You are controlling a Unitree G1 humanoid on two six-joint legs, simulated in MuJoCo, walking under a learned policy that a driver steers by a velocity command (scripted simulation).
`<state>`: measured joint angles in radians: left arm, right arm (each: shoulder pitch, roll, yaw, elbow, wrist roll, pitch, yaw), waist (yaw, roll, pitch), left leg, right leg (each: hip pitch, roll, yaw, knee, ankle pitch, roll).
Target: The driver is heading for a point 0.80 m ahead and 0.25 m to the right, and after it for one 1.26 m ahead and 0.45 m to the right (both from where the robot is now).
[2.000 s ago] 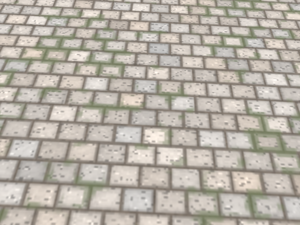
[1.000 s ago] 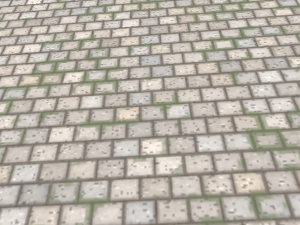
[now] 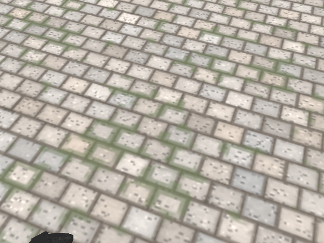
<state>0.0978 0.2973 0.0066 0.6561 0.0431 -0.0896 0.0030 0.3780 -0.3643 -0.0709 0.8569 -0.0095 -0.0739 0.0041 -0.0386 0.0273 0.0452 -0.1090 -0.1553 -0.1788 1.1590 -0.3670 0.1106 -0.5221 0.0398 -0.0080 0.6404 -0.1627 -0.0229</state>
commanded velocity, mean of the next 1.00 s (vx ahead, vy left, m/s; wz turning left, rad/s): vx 1.00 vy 0.00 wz -0.70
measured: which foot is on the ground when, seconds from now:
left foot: up 0.00-0.30, down 0.32-0.74, up 0.76-1.00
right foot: down 0.00-0.32, up 0.34-0.72, down 0.74-1.00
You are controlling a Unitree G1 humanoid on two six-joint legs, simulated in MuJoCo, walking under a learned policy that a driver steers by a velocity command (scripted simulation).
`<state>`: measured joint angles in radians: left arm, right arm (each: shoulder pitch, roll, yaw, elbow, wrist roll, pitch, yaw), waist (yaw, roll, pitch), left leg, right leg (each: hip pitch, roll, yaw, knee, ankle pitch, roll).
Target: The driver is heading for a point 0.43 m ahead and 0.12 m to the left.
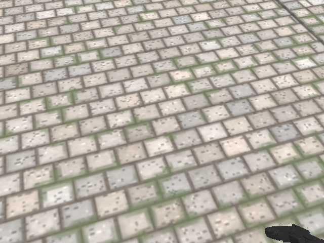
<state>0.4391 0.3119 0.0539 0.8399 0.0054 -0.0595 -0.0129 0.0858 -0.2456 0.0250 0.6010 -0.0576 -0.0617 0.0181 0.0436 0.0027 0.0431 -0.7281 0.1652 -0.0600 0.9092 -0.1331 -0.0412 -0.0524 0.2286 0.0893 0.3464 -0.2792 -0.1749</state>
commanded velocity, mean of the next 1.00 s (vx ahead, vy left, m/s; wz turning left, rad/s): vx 0.43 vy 0.00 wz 0.12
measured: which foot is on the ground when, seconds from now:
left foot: up 0.00-0.16, down 0.18-0.62, up 0.64-0.94, down 0.96-1.00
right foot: down 0.00-0.20, up 0.22-0.58, down 0.60-1.00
